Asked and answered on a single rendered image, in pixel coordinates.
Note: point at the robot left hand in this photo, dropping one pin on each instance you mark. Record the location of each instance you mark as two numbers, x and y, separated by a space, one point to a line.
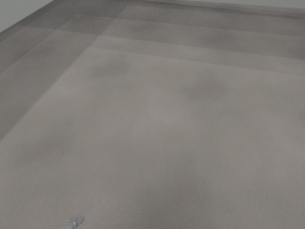
72 222

